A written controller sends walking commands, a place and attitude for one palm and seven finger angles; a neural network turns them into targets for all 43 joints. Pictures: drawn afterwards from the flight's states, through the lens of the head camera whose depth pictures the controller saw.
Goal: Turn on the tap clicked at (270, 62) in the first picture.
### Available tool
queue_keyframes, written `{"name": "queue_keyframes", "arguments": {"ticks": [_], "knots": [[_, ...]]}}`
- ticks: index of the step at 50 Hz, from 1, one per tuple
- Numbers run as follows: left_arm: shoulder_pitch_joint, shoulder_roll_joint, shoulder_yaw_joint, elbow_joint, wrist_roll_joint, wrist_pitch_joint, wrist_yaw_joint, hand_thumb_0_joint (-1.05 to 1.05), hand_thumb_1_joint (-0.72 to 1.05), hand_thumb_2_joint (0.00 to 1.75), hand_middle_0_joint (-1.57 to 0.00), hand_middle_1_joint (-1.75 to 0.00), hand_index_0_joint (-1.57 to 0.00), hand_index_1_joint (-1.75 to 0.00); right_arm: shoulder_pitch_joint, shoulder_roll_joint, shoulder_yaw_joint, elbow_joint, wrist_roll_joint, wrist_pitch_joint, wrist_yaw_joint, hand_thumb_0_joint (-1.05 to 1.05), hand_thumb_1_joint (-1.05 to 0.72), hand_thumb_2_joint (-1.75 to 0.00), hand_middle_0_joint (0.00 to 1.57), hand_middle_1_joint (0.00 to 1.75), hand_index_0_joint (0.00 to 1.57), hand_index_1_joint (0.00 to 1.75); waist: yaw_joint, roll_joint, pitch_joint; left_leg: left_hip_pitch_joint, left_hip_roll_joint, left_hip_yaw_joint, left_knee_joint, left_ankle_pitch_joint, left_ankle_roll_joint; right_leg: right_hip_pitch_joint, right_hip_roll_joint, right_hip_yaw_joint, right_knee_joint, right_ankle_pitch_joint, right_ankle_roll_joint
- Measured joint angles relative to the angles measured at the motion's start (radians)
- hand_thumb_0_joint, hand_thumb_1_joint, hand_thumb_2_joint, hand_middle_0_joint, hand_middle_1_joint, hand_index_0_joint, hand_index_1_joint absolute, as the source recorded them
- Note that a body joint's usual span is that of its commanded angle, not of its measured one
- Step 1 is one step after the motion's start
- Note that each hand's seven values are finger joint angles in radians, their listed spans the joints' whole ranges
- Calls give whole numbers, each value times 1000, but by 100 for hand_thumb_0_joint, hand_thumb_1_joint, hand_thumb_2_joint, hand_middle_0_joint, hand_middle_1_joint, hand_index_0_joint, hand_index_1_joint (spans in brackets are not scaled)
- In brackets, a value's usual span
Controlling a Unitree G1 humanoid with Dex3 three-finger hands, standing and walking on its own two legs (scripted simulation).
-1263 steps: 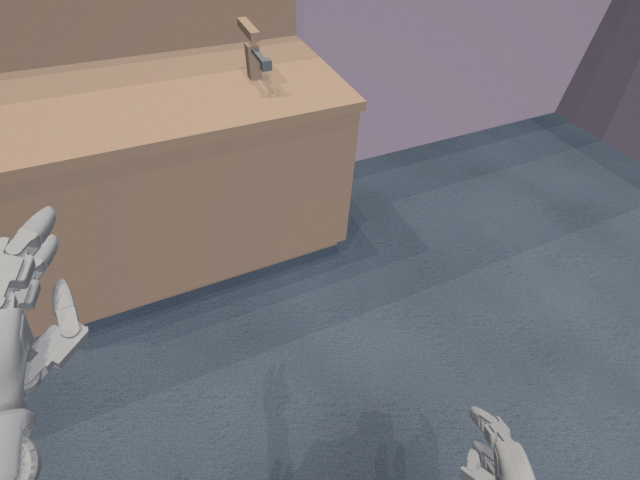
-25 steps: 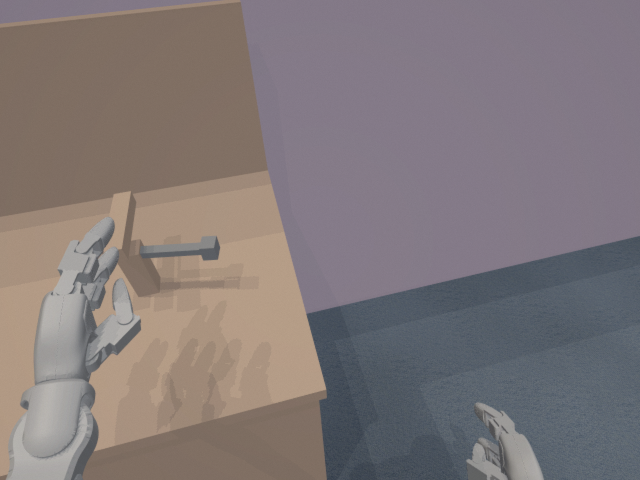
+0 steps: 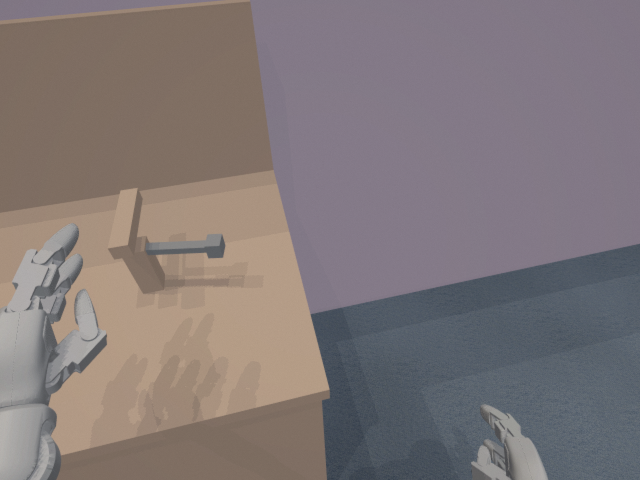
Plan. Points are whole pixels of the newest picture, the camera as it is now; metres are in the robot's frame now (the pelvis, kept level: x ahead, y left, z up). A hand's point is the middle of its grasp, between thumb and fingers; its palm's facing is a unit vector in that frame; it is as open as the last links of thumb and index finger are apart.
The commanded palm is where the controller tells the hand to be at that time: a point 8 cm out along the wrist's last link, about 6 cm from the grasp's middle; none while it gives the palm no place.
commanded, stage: draw the hand back beside the body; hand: left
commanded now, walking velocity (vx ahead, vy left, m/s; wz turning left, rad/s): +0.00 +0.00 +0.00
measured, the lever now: (215, 246) +0.45 +0.23 +0.03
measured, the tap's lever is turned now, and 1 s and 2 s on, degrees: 79 79 79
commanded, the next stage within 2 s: step back with the hand held close in 0.04 s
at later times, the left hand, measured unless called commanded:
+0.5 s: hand (77, 357) +0.18 +0.25 +0.15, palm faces +0.29 -0.85 -0.45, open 7.4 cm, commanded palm +0.13 +0.30 +0.18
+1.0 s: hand out of the picture +0.11 +0.28 +0.16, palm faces +0.38 -0.81 -0.45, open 7.4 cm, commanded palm +0.05 +0.31 +0.18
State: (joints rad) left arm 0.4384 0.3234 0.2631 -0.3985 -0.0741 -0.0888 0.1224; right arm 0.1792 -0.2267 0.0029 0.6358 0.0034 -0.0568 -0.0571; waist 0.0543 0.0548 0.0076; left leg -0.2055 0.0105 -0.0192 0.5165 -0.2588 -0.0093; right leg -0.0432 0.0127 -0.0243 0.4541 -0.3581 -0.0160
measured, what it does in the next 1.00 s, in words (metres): shifts its weight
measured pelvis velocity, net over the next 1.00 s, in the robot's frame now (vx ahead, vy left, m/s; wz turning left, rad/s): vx -0.10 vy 0.03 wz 0.02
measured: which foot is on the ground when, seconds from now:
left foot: down 0.00-1.00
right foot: down 0.00-1.00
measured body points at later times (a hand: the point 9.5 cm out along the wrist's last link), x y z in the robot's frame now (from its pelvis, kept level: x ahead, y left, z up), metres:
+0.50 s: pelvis -0.04 +0.02 +0.00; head -0.02 +0.01 +0.45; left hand +0.16 +0.30 +0.18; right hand +0.14 -0.21 -0.09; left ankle +0.01 +0.13 -0.74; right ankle -0.07 -0.11 -0.74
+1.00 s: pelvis -0.10 +0.03 -0.01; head -0.08 +0.03 +0.44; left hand +0.09 +0.32 +0.19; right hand +0.09 -0.20 -0.09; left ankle +0.01 +0.13 -0.73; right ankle -0.07 -0.10 -0.74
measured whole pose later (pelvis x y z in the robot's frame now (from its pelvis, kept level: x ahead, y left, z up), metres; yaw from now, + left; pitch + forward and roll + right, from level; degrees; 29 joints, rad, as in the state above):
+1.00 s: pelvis -0.10 +0.03 -0.01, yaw +1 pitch +0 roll -3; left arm 0.47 0.40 0.37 -0.50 -0.04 -0.18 0.13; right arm 0.18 -0.21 0.01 0.56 0.01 -0.07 -0.08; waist 0.00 0.05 0.05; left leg -0.45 0.00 -0.03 0.56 -0.14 0.03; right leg -0.31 0.02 -0.01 0.54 -0.23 0.02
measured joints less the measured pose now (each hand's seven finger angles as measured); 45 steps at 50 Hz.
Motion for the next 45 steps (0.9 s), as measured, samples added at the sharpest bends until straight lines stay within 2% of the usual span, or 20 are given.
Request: {"name": "queue_keyframes", "arguments": {"ticks": [9, 11, 16, 24, 29, 33, 39, 45], "knots": [[-1, 8, 1, -3, -3, -1, -2, 1, 89, 90, -21, -30, -21, -30, -1, 8, 6, -3, 0, -6, 0, 1, -90, -89, 20, 30, 20, 30, -4, -1, 2, -3, 1, 0, 3, 2, 2, 0, 1, 0, -4, 6, 2], [-17, 16, 21, -11, -2, -8, -11, 1, 89, 90, -21, -30, -21, -30, -3, 4, 11, -12, 2, 2, -5, 1, -90, -89, 20, 30, 20, 30, -4, 7, 5, -20, 7, -3, 17, 0, 4, -8, 8, -2, -8, 12, 3], [-29, 31, 72, -23, 7, -35, -23, 1, 89, 90, -21, -30, -21, -30, -24, 2, 10, -40, 8, 46, -7, 1, -90, -89, 20, 30, 20, 30, -23, 9, 10, -69, 8, 8, 32, 8, 10, -66, 6, 9, 15, 22, 14], [55, 48, 46, -67, 8, -20, -35, 1, 89, 89, -21, -30, -21, -30, -20, -1, 0, -86, 15, 78, -17, 1, -90, -89, 20, 30, 20, 30, -47, 10, 10, -134, 2, 28, 33, 42, 27, -149, -4, 26, 45, 45, 30], [70, 73, 71, -90, 5, -39, -24, 1, 89, 89, -21, -30, -21, -30, -10, 0, 1, -84, 15, 65, -24, 1, -90, -89, 20, 30, 20, 30, -44, 9, 14, -171, -1, 21, 34, 71, 32, -187, -6, 19, 56, 66, 35], [71, 68, 88, -87, 6, -58, -12, 1, 89, 89, -21, -30, -21, -30, -4, 0, 3, -76, 15, 45, -27, 1, -90, -89, 20, 30, 20, 30, -38, 17, 13, -194, -1, 15, 33, 92, 35, -210, -5, 14, 59, 84, 38], [59, 43, 72, -72, 12, -67, 0, 1, 89, 90, -21, -30, -21, -30, -1, 5, 8, -59, 11, 19, -30, 1, -90, -89, 20, 30, 20, 30, -32, 17, 11, -222, 0, 12, 53, 81, 37, -233, -3, 10, 67, 102, 40], [41, 45, 65, -88, 23, -74, 6, 1, 89, 90, -21, -30, -21, -30, -5, 11, 9, -57, 5, -2, -32, 1, -90, -89, 20, 30, 20, 30, -42, 2, 24, -233, 1, 9, 51, 125, 43, -251, -1, 7, 90, 101, 41]]}}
